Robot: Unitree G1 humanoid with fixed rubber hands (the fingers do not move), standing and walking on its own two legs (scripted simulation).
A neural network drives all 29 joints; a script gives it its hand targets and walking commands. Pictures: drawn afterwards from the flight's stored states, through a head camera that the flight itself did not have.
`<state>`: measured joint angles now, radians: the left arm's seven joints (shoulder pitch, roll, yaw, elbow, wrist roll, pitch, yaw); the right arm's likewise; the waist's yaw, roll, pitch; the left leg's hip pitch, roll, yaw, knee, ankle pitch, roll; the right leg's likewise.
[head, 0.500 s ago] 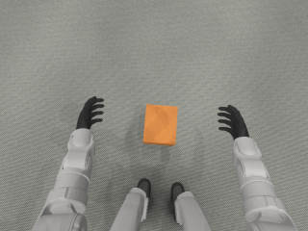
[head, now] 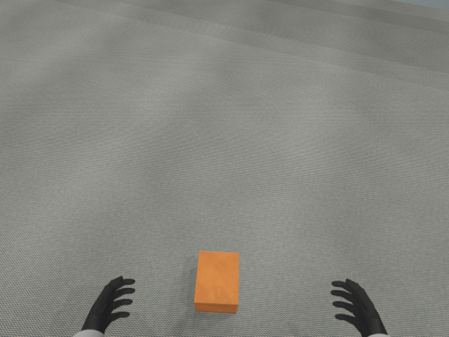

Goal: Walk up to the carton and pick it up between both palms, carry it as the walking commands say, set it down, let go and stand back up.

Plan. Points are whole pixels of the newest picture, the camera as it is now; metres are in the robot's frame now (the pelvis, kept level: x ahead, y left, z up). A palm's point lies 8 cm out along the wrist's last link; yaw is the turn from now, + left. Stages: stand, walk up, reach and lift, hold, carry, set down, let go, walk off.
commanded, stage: let go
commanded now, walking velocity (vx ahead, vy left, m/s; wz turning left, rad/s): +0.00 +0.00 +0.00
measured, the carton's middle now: (217, 282) +0.42 +0.03 -0.69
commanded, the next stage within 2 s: stand in 0.46 s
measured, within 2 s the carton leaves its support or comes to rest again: neither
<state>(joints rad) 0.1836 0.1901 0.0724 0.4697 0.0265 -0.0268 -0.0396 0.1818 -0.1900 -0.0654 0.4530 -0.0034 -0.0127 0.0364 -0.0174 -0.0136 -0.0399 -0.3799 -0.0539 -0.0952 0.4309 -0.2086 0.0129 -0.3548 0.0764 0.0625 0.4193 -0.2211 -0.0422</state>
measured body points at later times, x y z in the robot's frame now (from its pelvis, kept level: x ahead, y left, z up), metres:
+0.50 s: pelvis -0.04 +0.02 -0.01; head -0.03 +0.02 +0.44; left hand +0.15 +0.24 -0.08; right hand +0.12 -0.22 -0.08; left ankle -0.01 +0.11 -0.74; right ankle -0.02 -0.09 -0.74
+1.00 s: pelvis +0.04 +0.01 -0.01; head +0.00 +0.01 +0.44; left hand +0.13 +0.26 -0.12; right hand +0.12 -0.23 -0.13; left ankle -0.01 +0.11 -0.74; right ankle -0.02 -0.10 -0.74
